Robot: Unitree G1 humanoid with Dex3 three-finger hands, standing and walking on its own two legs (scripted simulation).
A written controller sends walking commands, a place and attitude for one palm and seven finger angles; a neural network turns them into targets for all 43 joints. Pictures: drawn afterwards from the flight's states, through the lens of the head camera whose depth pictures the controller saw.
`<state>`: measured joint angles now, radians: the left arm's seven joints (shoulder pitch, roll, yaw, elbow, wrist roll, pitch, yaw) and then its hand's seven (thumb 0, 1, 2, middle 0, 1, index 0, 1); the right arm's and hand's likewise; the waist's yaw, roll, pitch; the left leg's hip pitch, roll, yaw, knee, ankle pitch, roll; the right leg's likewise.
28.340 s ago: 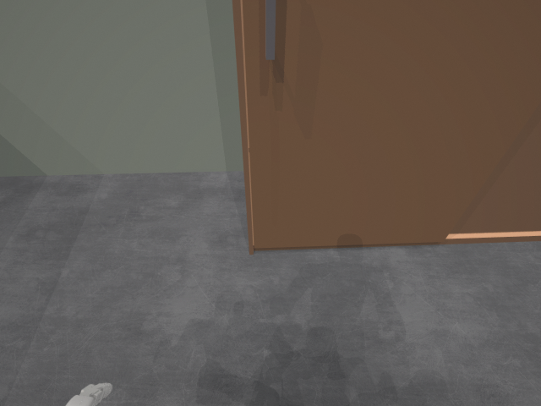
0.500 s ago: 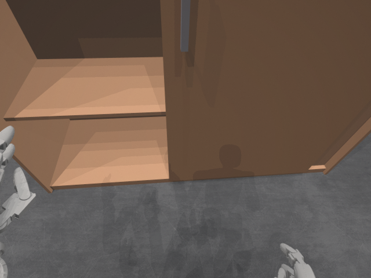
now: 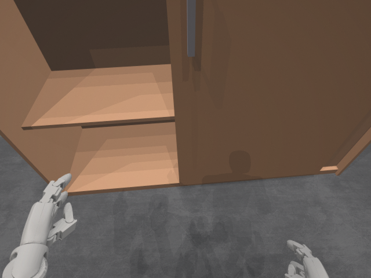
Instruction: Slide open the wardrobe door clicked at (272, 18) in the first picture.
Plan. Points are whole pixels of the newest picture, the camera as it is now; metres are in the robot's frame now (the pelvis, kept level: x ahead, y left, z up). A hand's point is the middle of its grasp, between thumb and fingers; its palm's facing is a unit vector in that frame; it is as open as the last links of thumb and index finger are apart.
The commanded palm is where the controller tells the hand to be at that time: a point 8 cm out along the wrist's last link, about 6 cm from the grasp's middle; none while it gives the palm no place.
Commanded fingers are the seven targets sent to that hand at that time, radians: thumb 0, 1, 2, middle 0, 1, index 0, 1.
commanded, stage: let the arm hang, fingers relaxed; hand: left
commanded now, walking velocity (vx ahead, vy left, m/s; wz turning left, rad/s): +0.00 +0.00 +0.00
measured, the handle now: out of the picture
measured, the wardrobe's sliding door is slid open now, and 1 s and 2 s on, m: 0.68 0.68 0.68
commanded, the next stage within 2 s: look to check the result in 1.00 s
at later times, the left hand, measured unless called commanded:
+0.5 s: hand out of the picture -0.07 +0.20 -0.16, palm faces -0.02 -0.97 -0.23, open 7.3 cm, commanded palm none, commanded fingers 0.00 0.90 0.90 -0.20 -0.30 -0.20 -0.30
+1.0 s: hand out of the picture -0.06 +0.18 -0.17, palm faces -0.01 -0.99 -0.16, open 7.4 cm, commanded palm none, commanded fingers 0.00 0.90 0.90 -0.20 -0.30 -0.20 -0.30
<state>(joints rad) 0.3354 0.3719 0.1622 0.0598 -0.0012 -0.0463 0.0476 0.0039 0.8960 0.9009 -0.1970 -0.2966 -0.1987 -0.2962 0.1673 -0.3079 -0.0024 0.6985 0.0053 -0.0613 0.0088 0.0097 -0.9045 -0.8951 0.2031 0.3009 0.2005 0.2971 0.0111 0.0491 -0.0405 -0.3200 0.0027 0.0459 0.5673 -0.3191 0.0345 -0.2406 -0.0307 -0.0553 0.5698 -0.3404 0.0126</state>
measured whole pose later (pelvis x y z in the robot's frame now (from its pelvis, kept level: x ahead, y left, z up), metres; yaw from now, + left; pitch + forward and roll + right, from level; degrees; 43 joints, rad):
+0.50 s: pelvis -0.06 +0.00 +0.01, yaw +0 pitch -1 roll -1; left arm 0.30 0.21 -0.01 1.07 0.01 0.04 0.01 0.00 0.93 0.90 -0.20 -0.30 -0.20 -0.30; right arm 0.26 -0.19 0.00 1.05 -0.02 0.04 -0.01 0.01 -0.91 -0.90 0.20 0.30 0.20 0.30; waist -0.01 0.03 0.06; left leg -0.28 0.00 0.05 0.49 -0.19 0.04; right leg -0.19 -0.03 -0.05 0.45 -0.26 0.02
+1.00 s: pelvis -0.07 +0.01 +0.01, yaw -1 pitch +0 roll -1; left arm 0.27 0.15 0.00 1.11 0.01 0.01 0.02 0.00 0.91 0.90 -0.20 -0.30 -0.20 -0.30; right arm 0.25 -0.15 -0.01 1.10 -0.02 0.01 -0.02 0.01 -0.91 -0.90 0.20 0.30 0.20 0.30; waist -0.01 0.00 0.04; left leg -0.28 -0.02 0.07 0.45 -0.17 0.06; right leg -0.20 -0.05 -0.03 0.44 -0.24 0.04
